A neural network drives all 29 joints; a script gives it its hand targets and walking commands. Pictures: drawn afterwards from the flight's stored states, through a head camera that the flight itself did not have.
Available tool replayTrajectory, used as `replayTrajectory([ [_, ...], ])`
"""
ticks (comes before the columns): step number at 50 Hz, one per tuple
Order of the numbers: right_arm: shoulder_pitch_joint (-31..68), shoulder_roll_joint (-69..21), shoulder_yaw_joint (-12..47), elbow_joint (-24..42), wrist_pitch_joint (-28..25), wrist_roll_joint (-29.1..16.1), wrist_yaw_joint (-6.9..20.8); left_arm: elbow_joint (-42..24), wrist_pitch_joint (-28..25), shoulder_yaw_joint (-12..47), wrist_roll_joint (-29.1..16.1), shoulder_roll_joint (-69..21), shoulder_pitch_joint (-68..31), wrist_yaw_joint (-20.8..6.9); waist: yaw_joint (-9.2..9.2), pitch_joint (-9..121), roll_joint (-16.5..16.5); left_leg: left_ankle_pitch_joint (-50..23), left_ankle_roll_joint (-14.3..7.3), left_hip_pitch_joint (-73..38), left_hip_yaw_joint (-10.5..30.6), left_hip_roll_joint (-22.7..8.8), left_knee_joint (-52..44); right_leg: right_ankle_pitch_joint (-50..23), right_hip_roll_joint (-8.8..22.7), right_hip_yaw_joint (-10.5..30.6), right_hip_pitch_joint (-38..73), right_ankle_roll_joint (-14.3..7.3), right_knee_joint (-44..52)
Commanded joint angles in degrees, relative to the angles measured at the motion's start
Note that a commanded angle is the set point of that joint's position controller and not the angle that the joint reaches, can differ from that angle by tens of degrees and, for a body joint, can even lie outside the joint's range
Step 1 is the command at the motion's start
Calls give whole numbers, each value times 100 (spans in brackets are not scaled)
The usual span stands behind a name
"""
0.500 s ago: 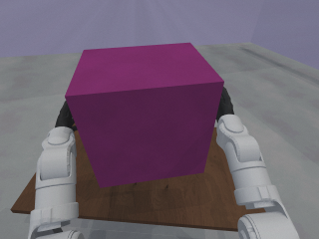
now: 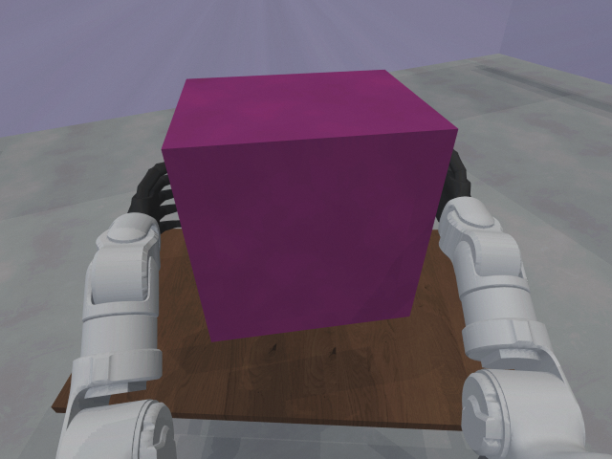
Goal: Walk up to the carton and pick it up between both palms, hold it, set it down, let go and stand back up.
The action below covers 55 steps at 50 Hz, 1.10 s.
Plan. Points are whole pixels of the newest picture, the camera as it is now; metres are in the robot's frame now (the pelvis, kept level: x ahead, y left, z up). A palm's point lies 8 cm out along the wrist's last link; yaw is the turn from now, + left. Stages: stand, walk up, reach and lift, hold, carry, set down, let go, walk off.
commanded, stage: hold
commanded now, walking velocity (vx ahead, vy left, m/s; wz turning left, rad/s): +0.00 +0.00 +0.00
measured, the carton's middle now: (301, 201) +0.44 -0.01 +0.18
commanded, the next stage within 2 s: set down in 1.20 s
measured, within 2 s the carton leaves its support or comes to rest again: neither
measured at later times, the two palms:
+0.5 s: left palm (105, 236) +0.33 +0.22 +0.22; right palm (429, 177) +0.35 -0.16 +0.26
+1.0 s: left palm (128, 255) +0.34 +0.21 +0.18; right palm (423, 209) +0.36 -0.16 +0.20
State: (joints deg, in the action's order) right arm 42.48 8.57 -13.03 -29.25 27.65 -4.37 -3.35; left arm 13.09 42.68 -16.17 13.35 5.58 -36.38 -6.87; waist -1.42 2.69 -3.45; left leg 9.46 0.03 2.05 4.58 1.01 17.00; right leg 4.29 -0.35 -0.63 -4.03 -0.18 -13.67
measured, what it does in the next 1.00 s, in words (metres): stands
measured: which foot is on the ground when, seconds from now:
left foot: down 0.00-1.00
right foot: down 0.00-1.00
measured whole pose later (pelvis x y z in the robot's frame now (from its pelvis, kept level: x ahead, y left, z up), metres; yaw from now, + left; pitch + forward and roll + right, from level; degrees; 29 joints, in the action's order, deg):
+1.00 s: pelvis +0.01 +0.00 +0.00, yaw +0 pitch -5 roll +0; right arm 33.9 6.6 -3.7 -18.8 27.1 -7.0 -10.0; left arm 6.5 39.6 -16.2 12.5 5.5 -27.3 -3.4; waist -1.4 3.2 1.6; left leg 9.9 0.0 2.0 4.5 0.8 16.9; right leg 4.7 -0.5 -0.7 -4.0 -0.2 -13.7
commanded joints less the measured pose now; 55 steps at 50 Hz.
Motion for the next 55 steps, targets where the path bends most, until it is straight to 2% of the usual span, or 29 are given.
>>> replayTrajectory([
  [1, 3472, -3385, 3147, 2514, -405, -1008, 582, -1518, -901, 1436, -1210, -2201, -3414, -872, -142, 2722, 1401, -1267, -245, 964, -533, 404, -327, -1937, -67, 1, 2541, 255, -300],
  [4, 3252, -3569, 3504, 3292, -517, -1253, 411, -2257, -1006, 1908, -1455, -2410, -3323, -800, -201, 3070, 1242, -1525, -156, 887, -490, 458, -234, -2759, -44, 10, 2742, 348, -455],
  [6, 3053, -3592, 3541, 3532, -540, -1356, 349, -2783, -1058, 2209, -1577, -2553, -3465, -733, -303, 3221, 913, -1711, -40, 741, -449, 454, -159, -2928, -80, -23, 2685, 329, -526],
  [10, 2655, -3224, 3088, 3247, -467, -1283, 377, -3344, -1009, 2801, -1741, -2703, -3946, -622, -698, 2993, 74, -1953, 246, 355, -335, 344, -55, -2063, -213, -175, 2010, 164, -421],
  [13, 2391, -2757, 2543, 2498, -324, -1083, 465, -3020, -748, 2981, -1638, -2718, -3813, -665, -952, 2217, -363, -1764, 428, 346, -230, 215, -76, -1275, -228, -220, 1566, 22, -282],
  [15, 2407, -2527, 2182, 1954, -250, -955, 521, -2598, -543, 2980, -1477, -2806, -3753, -781, -1074, 1682, -538, -1392, 519, 490, -187, 140, -150, -829, -209, -215, 1453, -77, -215],
  [17, 2618, -2363, 1857, 1482, -190, -841, 610, -2203, -393, 2915, -1287, -2940, -3870, -895, -1101, 1342, -710, -848, 553, 767, -138, 22, -296, -425, -224, -226, 1457, -149, -240],
  [19, 2912, -2220, 1608, 994, -116, -741, 729, -1746, -302, 2776, -1092, -3010, -4057, -977, -1089, 1108, -815, -91, 484, 1171, -75, -103, -538, -77, -276, -251, 1545, -180, -311],
  [22, 3279, -2115, 1402, 384, -42, -570, 883, -1055, -262, 2516, -853, -2958, -4236, -1050, -1090, 893, -770, 875, 317, 1639, -57, -187, -864, 245, -295, -257, 1694, -218, -355],
  [24, 3384, -2127, 1285, 168, -26, -424, 944, -631, -255, 2288, -736, -2873, -4140, -1097, -1087, 780, -565, 1181, 201, 1776, -113, -169, -977, 393, -273, -229, 1743, -211, -300],
  [26, 3410, -2245, 1277, 126, -23, -339, 975, -387, -285, 2009, -675, -2780, -3994, -1128, -994, 790, -267, 1183, 88, 1755, -179, -120, -998, 465, -249, -192, 1745, -189, -234],
  [29, 3499, -2535, 1496, 283, -79, -373, 976, -363, -420, 1608, -716, -2632, -3928, -1107, -740, 1130, 228, 635, -22, 1488, -285, -11, -879, 334, -214, -142, 1731, -161, -137],
  [34, 3506, -2988, 2205, 1027, -237, -601, 857, -824, -678, 1180, -883, -2283, -3736, -962, -308, 2005, 975, -677, -155, 1002, -468, 218, -519, -429, -162, -70, 1967, -24, -100],
  [38, 3497, -3284, 2956, 2200, -370, -905, 646, -1354, -849, 1338, -1132, -2174, -3464, -885, -162, 2611, 1363, -1224, -241, 921, -538, 363, -345, -1567, -101, -23, 2413, 194, -241],
  [40, 3406, -3434, 3279, 2784, -450, -1079, 530, -1729, -925, 1563, -1273, -2246, -3335, -854, -147, 2823, 1397, -1346, -228, 943, -529, 422, -300, -2227, -56, 1, 2621, 293, -348],
  [42, 3255, -3541, 3493, 3269, -520, -1233, 418, -2209, -989, 1874, -1426, -2385, -3277, -807, -190, 3032, 1271, -1517, -164, 876, -497, 454, -237, -2730, -46, 6, 2725, 347, -445],
  [44, 3070, -3576, 3541, 3541, -546, -1339, 350, -2733, -1044, 2181, -1559, -2528, -3414, -746, -299, 3197, 963, -1676, -56, 747, -455, 456, -165, -2917, -72, -21, 2690, 336, -517],
  [48, 2683, -3244, 3128, 3299, -483, -1292, 372, -3349, -1011, 2769, -1724, -2698, -3911, -627, -666, 3016, 110, -1960, 233, 355, -349, 349, -56, -2107, -208, -173, 2042, 176, -429],
  [52, 2380, -2641, 2388, 2264, -302, -1023, 491, -2865, -660, 2983, -1568, -2735, -3777, -703, -1010, 1982, -447, -1623, 471, 374, -215, 181, -104, -1059, -221, -227, 1483, -19, -246],
  [55, 2595, -2370, 1876, 1500, -210, -839, 603, -2237, -403, 2919, -1289, -2917, -3860, -881, -1112, 1351, -699, -869, 555, 730, -154, 34, -283, -430, -215, -228, 1441, -146, -227],
])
